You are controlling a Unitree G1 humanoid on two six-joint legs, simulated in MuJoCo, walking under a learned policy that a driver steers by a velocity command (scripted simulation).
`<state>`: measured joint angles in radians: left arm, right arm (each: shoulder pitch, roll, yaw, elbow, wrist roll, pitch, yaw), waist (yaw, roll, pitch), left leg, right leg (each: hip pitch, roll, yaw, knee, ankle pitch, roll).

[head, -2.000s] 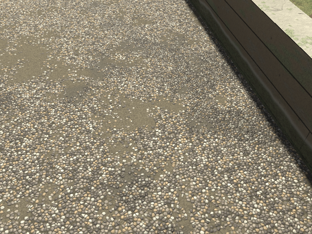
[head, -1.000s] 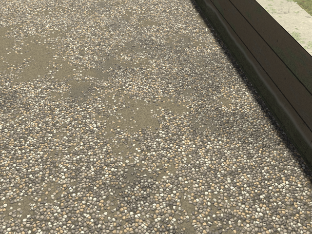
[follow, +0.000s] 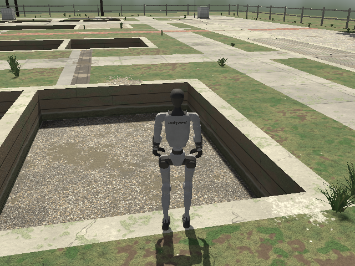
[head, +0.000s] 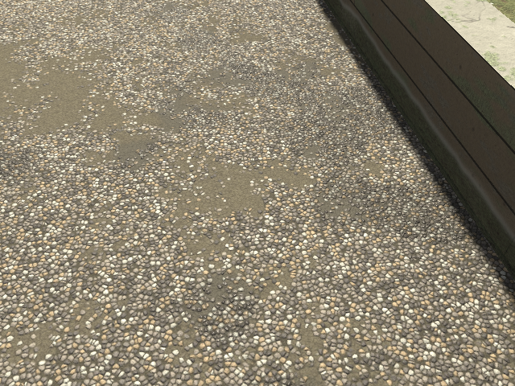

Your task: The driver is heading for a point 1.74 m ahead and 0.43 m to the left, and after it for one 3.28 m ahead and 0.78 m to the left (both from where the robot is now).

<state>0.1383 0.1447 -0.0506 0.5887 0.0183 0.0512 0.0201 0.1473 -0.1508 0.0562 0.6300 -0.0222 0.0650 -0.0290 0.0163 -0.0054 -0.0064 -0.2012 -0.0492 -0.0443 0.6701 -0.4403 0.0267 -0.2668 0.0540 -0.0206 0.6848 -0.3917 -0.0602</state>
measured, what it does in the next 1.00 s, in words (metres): stands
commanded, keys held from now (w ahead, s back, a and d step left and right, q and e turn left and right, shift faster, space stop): w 0.36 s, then no key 0.64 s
